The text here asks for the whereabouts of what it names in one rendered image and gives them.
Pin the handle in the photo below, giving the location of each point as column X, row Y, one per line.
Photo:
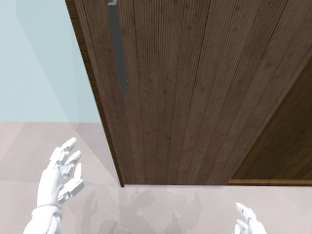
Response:
column 112, row 8

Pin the robot left forearm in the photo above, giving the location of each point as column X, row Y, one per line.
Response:
column 45, row 220

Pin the wardrobe door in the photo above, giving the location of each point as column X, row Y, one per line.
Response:
column 283, row 150
column 204, row 79

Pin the right robot hand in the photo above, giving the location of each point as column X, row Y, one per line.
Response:
column 251, row 225

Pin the left robot hand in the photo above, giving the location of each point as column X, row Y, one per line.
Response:
column 53, row 179

